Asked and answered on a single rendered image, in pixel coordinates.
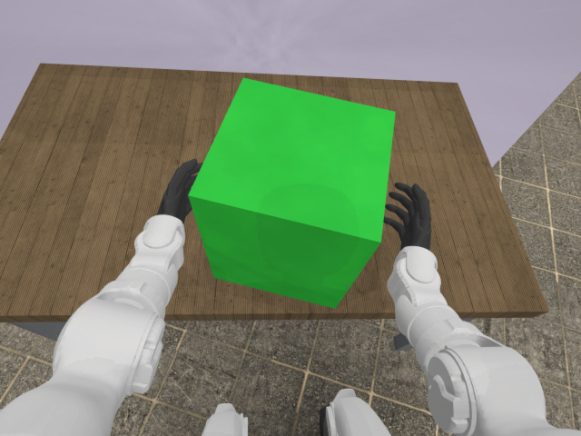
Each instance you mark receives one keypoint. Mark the right robot shin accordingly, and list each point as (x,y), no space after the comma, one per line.
(344,394)

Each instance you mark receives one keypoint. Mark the right robot upper arm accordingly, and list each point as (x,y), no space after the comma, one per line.
(487,391)

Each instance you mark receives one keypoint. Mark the robot left forearm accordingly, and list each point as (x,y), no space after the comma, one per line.
(150,278)

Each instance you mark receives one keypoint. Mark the robot right forearm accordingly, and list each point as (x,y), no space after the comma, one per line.
(422,313)

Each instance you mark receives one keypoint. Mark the right robot hand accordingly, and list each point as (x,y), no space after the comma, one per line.
(416,230)

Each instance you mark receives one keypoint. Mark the left robot hand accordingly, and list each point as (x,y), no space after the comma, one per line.
(175,201)

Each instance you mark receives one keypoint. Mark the left robot upper arm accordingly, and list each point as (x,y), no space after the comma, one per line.
(111,351)

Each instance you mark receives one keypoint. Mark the carton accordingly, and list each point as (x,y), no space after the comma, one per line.
(291,196)

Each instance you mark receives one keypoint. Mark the right robot thigh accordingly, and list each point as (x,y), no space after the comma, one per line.
(352,416)

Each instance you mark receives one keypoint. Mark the table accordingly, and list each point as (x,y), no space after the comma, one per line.
(90,151)

